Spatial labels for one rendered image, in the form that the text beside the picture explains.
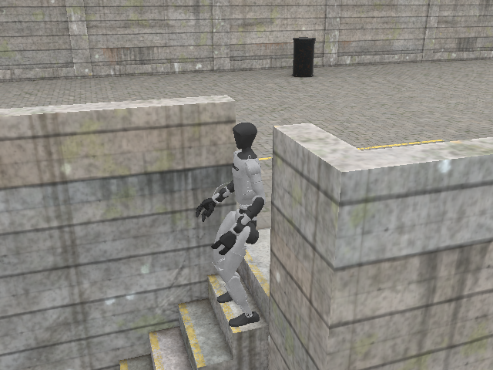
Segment stairs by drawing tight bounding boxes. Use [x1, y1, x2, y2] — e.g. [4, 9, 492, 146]
[119, 258, 270, 370]

